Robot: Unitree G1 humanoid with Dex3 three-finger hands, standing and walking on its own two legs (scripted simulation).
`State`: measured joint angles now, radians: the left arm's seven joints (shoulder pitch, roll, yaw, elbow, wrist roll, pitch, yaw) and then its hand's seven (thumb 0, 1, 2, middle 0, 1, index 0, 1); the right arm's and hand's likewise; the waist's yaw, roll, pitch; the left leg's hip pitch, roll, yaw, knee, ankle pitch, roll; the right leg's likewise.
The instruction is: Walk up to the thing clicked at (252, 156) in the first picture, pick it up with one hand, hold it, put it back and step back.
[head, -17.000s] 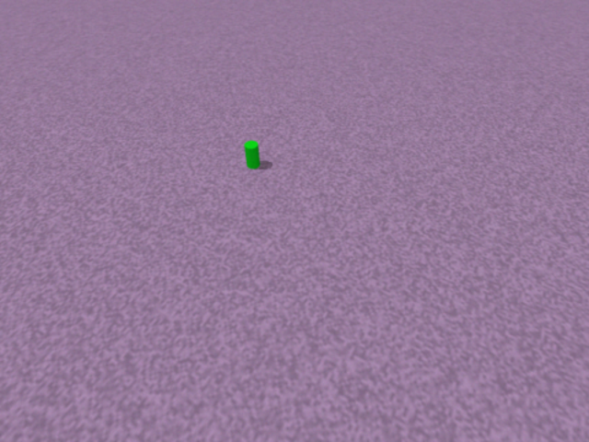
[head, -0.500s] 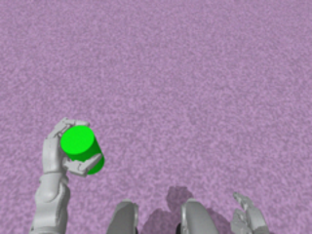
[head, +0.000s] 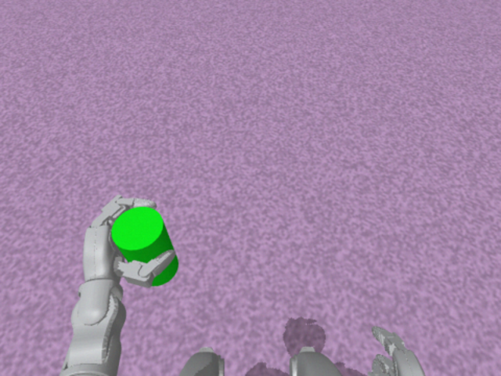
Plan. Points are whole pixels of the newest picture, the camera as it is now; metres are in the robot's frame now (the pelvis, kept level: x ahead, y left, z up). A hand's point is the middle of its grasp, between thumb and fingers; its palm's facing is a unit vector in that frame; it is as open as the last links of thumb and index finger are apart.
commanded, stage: lift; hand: left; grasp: from the side
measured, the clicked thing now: (148, 249) +0.32 +0.18 +0.00
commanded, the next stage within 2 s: hold in 0.38 s
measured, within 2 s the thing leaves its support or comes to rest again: neither
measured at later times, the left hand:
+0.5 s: hand (144, 228) +0.33 +0.17 +0.05, palm faces +0.16 -0.99 -0.02, open 10.2 cm
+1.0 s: hand (141, 226) +0.32 +0.17 +0.07, palm faces +0.15 -0.99 -0.03, open 10.1 cm
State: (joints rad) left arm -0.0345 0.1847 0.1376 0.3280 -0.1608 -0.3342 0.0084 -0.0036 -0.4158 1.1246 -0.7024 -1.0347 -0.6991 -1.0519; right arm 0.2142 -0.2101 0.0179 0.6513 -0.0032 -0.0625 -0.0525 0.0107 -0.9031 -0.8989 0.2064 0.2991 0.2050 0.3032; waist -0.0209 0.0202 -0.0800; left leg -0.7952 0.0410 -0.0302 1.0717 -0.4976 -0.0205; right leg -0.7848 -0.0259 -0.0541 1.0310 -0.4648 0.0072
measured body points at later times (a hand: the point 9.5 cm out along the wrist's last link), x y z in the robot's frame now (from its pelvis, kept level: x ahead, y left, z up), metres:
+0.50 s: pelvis +0.01 +0.00 +0.02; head +0.07 +0.00 +0.47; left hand +0.32 +0.23 +0.06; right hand +0.14 -0.24 -0.09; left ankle +0.02 +0.13 -0.67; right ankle +0.02 -0.13 -0.67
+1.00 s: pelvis +0.01 +0.00 +0.03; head +0.05 +0.01 +0.48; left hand +0.31 +0.23 +0.08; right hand +0.14 -0.24 -0.08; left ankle +0.02 +0.13 -0.67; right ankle +0.02 -0.13 -0.67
